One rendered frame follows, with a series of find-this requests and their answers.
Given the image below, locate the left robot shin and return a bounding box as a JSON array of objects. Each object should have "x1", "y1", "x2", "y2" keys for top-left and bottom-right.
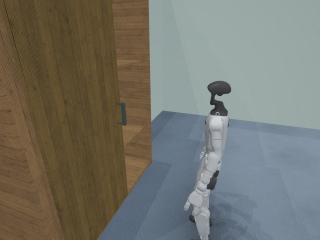
[{"x1": 194, "y1": 212, "x2": 210, "y2": 240}]

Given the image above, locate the robot left upper arm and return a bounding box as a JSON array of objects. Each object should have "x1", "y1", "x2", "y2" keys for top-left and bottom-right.
[{"x1": 207, "y1": 117, "x2": 224, "y2": 163}]

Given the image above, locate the right robot hand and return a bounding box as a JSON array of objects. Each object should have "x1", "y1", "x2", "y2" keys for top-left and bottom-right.
[{"x1": 199, "y1": 146, "x2": 208, "y2": 159}]

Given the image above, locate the wardrobe door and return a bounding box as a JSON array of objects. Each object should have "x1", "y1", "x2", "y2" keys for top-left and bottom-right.
[
  {"x1": 0, "y1": 7, "x2": 65, "y2": 240},
  {"x1": 0, "y1": 0, "x2": 128, "y2": 240}
]

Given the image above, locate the left robot forearm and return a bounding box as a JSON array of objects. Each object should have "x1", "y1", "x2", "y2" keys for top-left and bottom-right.
[{"x1": 195, "y1": 154, "x2": 219, "y2": 195}]

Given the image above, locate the right robot foot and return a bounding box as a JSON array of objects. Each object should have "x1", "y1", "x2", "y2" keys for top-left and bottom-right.
[{"x1": 189, "y1": 215, "x2": 212, "y2": 227}]

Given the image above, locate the left robot hand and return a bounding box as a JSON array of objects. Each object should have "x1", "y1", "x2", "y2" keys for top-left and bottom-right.
[{"x1": 183, "y1": 190, "x2": 203, "y2": 216}]

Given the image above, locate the handle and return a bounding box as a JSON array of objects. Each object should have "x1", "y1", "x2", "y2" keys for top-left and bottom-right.
[{"x1": 116, "y1": 102, "x2": 127, "y2": 126}]

